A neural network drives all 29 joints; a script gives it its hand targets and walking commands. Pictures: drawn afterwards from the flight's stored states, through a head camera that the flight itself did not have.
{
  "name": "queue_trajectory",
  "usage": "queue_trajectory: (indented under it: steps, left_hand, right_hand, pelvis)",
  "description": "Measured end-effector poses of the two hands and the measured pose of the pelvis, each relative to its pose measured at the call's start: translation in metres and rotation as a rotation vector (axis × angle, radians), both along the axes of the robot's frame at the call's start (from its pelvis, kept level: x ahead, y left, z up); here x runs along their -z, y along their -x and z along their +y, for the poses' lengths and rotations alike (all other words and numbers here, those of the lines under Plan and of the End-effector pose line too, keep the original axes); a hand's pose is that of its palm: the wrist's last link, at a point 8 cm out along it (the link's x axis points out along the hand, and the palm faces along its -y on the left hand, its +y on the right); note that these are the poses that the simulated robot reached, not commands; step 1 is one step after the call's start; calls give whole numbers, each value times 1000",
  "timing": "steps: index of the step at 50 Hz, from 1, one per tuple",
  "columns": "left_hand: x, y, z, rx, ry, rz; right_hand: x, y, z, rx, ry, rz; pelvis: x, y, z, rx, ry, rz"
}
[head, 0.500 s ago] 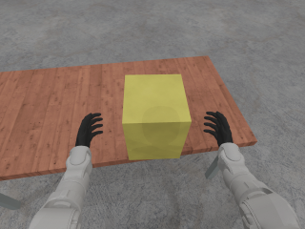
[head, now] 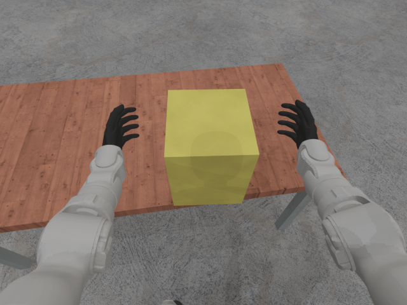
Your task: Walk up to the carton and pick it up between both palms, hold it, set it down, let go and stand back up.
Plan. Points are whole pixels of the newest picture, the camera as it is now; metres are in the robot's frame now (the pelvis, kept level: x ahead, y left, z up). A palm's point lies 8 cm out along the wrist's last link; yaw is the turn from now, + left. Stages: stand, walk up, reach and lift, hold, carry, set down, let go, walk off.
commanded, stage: reach and lift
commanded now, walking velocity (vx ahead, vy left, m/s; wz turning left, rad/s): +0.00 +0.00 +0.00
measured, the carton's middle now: (207, 150) +0.50 +0.03 -0.08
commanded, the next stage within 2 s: none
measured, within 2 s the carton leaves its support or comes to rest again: neither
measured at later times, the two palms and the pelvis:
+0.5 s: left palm (112, 108) +0.46 +0.23 +0.11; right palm (306, 104) +0.49 -0.17 +0.12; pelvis +0.00 +0.00 +0.00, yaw -1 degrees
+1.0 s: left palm (130, 140) +0.46 +0.22 +0.01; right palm (285, 141) +0.48 -0.15 +0.01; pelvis +0.01 +0.01 -0.01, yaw -2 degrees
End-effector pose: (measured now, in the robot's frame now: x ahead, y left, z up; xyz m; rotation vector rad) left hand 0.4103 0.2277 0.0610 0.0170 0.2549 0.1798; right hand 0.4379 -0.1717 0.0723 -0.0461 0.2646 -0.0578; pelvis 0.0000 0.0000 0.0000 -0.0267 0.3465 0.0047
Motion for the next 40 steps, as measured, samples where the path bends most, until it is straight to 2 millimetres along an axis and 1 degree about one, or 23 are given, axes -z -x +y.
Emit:
queue_trajectory:
  steps: [11, 22, 27, 30, 33, 35, 40]
  left_hand:
    - [-21, -25, 1, 3, -1, 1]
    - [-45, -48, 3, 0, -7, 2]
    - [-50, -54, 5, 3, -15, 7]
    - [-45, -55, 6, 9, -21, 16]
    - [-32, -52, 6, 19, -25, 31]
    - [-19, -49, 6, 25, -25, 46]
    - [18, -40, 3, 23, -13, 81]
  right_hand:
    - [-23, -24, 2, -4, 0, 2]
    - [-45, -45, 6, -6, -2, 2]
    - [-51, -52, 7, -8, 9, 7]
    - [-47, -53, 7, -8, 21, 15]
    - [-36, -51, 8, -10, 33, 29]
    - [-24, -48, 8, -11, 37, 41]
    - [14, -40, 12, -19, 25, 68]
  pelvis:
    - [0, 2, 2, 10, 4, 41]
    - [-3, -2, 3, 14, 3, 62]
    - [-5, -5, 2, 14, 2, 65]
    - [-6, -7, 2, 14, 2, 67]
    - [-6, -8, 2, 13, 1, 73]
    - [-6, -9, 2, 12, 1, 82]
    - [-2, -8, 3, 14, 4, 129]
